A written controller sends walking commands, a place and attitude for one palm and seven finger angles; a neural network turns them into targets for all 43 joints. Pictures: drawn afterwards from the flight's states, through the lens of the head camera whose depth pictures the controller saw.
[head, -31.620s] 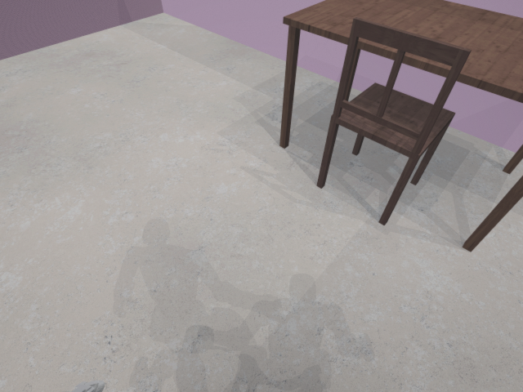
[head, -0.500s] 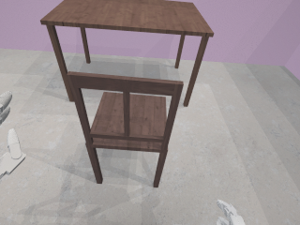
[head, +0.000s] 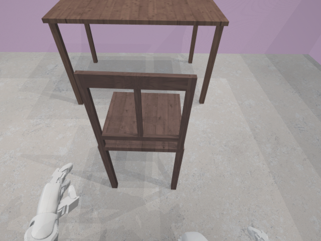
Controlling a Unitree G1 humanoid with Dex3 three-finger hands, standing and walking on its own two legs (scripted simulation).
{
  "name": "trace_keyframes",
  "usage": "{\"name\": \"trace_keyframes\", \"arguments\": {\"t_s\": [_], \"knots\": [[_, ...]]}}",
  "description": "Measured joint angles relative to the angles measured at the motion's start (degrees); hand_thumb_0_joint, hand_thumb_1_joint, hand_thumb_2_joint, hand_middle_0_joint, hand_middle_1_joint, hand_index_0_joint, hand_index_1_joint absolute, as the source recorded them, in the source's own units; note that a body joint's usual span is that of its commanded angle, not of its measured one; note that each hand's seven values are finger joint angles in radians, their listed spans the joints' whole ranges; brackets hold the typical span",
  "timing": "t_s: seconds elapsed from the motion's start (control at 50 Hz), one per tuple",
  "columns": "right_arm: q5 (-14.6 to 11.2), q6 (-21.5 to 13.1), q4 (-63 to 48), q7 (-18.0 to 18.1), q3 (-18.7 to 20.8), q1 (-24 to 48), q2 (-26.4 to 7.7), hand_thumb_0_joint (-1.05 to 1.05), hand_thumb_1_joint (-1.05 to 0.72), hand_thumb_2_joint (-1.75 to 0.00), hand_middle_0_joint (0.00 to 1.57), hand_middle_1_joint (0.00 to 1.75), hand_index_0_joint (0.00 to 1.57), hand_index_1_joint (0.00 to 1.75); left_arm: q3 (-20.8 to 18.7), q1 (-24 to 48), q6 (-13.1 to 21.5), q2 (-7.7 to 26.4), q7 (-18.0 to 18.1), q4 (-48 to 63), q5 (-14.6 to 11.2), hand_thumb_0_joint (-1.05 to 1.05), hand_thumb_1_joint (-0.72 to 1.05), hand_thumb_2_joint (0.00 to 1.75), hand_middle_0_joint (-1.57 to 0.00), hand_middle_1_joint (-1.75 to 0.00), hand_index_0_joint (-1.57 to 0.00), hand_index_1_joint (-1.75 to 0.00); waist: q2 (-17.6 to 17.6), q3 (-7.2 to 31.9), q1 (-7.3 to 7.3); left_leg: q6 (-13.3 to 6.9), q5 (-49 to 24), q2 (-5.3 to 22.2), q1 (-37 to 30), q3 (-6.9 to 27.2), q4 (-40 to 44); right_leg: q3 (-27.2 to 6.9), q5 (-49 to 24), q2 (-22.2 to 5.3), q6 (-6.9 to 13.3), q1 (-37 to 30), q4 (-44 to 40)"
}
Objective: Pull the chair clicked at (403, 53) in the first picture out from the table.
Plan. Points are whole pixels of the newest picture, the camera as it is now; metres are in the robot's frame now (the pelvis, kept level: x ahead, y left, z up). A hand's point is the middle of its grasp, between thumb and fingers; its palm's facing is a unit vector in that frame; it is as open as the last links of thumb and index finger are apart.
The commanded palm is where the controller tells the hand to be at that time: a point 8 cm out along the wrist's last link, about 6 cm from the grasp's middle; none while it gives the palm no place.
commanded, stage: let the arm hang, fingers relaxed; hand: left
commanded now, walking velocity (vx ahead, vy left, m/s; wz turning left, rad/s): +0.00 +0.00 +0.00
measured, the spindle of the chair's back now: (139, 114) +0.59 +0.08 -0.07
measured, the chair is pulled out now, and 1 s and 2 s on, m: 0.68 0.68 0.68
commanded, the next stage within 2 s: look to check the result in 0.96 s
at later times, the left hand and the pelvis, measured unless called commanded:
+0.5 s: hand out of the picture +0.05 +0.19 -0.13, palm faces -0.02 -0.97 -0.26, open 7.3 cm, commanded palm none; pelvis +0.01 -0.01 +0.03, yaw -2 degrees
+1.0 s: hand out of the picture +0.04 +0.15 -0.14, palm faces -0.02 -0.98 -0.17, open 7.3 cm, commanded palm none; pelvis +0.04 -0.01 +0.04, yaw -3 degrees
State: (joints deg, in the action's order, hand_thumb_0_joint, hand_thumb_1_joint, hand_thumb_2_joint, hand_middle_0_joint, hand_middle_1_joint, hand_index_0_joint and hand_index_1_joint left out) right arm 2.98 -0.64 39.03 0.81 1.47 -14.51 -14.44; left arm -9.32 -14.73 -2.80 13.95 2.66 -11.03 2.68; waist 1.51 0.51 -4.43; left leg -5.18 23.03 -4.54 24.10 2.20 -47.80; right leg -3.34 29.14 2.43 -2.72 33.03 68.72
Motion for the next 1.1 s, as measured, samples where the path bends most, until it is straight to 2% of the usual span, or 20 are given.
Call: {"name": "trace_keyframes", "arguments": {"t_s": [0.04,0.08,0.12,0.16,0.18,0.2,0.22,0.28,0.36,0.5,0.74,1.1], "knots": [[0.2,0.6,1.0,0.3,-0.9,-0.6,1.3,0.01,-0.90,-0.90,0.20,0.30,0.20,0.30,3.3,2.4,-2.8,-1.4,-1.1,-11.1,-0.2,0.01,0.90,0.90,-0.20,-0.30,-0.20,-0.30,-1.6,-0.5,-0.74,0.1,-1.4,-0.6,-0.7,-0.2,2.2,-0.5,-1.1,0.6,-0.6,1.4,1.7],[0.2,1.0,2.3,0.7,-1.6,-1.2,2.4,0.01,-0.90,-0.90,0.20,0.30,0.21,0.30,6.4,2.9,-4.1,-3.1,-2.2,-18.7,-0.5,0.02,0.91,0.90,-0.20,-0.30,-0.20,-0.30,-2.8,-1.3,-0.78,0.4,-2.5,-0.6,-1.1,-0.7,4.0,0.0,-2.4,0.5,-0.6,1.3,-0.9],[0.1,1.6,3.8,1.0,-1.9,-1.6,2.9,0.01,-0.90,-0.90,0.20,0.30,0.21,0.30,9.2,2.2,-4.4,-5.1,-3.2,-24.0,-0.7,0.02,0.91,0.90,-0.20,-0.30,-0.20,-0.30,-3.0,-2.4,-0.23,0.7,-3.3,-0.2,-1.1,-1.2,5.2,0.9,-3.2,0.1,0.3,-0.9,-7.6],[-0.2,2.0,5.5,1.2,-1.9,-2.4,3.0,0.01,-0.90,-0.90,0.20,0.30,0.21,0.30,10.8,0.5,-3.5,-7.1,-3.7,-27.5,-1.3,0.02,0.91,0.90,-0.20,-0.30,-0.20,-0.30,-2.6,-3.2,0.69,1.2,-3.4,0.4,-0.6,-1.3,5.2,1.6,-6.2,-0.1,1.4,-6.0,-19.2],[-0.5,2.1,6.1,1.1,-1.7,-3.3,3.3,0.01,-0.90,-0.90,0.20,0.30,0.21,0.30,9.9,-0.3,-1.9,-7.5,-3.2,-27.6,-2.4,-0.01,0.93,0.90,-0.21,-0.30,-0.21,-0.30,-2.9,-3.2,1.16,1.4,-3.1,0.1,0.2,-1.2,4.3,1.2,-8.5,-0.4,2.3,-9.2,-25.9],[-1.0,2.3,7.1,1.0,-1.4,-3.7,3.5,0.01,-0.90,-0.90,0.20,0.30,0.21,0.30,9.4,-0.1,-0.5,-7.4,-2.6,-28.1,-2.5,-0.03,0.94,0.90,-0.21,-0.30,-0.21,-0.30,-2.5,-3.8,2.01,1.7,-2.6,0.5,0.9,-0.7,3.1,1.4,-9.8,0.0,3.0,-9.9,-27.8],[-1.3,2.7,8.3,0.9,-1.2,-3.8,3.5,0.01,-0.90,-0.90,0.20,0.30,0.21,0.30,9.4,0.3,0.2,-7.1,-2.2,-29.3,-2.2,-0.05,0.95,0.90,-0.21,-0.30,-0.21,-0.30,-1.6,-4.5,2.49,2.3,-1.3,0.8,1.1,0.1,2.1,2.1,-10.3,0.6,3.5,-10.1,-27.8],[-1.5,3.7,11.1,0.6,-0.2,-4.4,3.5,0.01,-0.90,-0.90,0.20,0.30,0.21,0.30,9.5,0.0,0.8,-5.9,-1.8,-33.1,-1.6,-0.05,0.96,0.90,-0.21,-0.30,-0.21,-0.30,0.6,-4.6,2.61,3.5,-0.5,1.3,-0.6,1.4,2.9,3.5,-11.0,1.3,4.2,-11.7,-29.8],[-1.7,2.7,13.9,0.5,-0.1,-4.7,4.9,0.01,-0.91,-0.90,0.20,0.30,0.20,0.30,8.1,-1.2,0.5,-3.3,-1.1,-38.8,-1.8,-0.03,0.94,0.90,-0.21,-0.30,-0.21,-0.30,-1.4,-3.5,2.58,1.4,-4.9,0.3,-5.5,-0.6,10.9,1.2,-12.5,0.1,3.4,-14.2,-33.5],[-2.1,1.1,17.3,0.9,-1.1,-5.3,6.1,0.01,-0.90,-0.90,0.20,0.30,0.20,0.30,8.3,-1.5,1.7,-1.9,-0.7,-44.7,-2.3,0.00,0.92,0.90,-0.20,-0.30,-0.20,-0.30,-0.5,-1.8,3.51,0.9,-9.2,0.0,-11.1,-1.2,21.3,-0.1,-16.5,-0.7,2.8,-19.0,-42.4],[-2.3,0.5,21.8,1.3,-1.3,-2.6,5.4,0.01,-0.92,-0.90,0.20,0.30,0.20,0.30,10.2,-2.4,2.7,-6.0,-0.2,-50.7,-2.3,0.01,0.91,0.90,-0.20,-0.30,-0.20,-0.30,-0.3,-0.9,3.93,0.7,-9.4,-0.2,-15.9,-1.6,25.3,-0.8,-16.2,-1.0,2.6,-23.0,-45.3],[-2.5,-0.1,25.2,1.9,-1.8,-3.1,7.0,0.01,-0.91,-0.90,0.20,0.30,0.20,0.30,10.2,-2.8,3.2,-7.2,0.1,-53.7,-2.6,0.01,0.91,0.90,-0.20,-0.30,-0.20,-0.30,-0.5,-1.9,3.94,0.7,-8.0,-0.1,-18.4,-1.6,26.3,-1.0,-14.8,-0.8,2.7,-25.4,-46.0]]}}
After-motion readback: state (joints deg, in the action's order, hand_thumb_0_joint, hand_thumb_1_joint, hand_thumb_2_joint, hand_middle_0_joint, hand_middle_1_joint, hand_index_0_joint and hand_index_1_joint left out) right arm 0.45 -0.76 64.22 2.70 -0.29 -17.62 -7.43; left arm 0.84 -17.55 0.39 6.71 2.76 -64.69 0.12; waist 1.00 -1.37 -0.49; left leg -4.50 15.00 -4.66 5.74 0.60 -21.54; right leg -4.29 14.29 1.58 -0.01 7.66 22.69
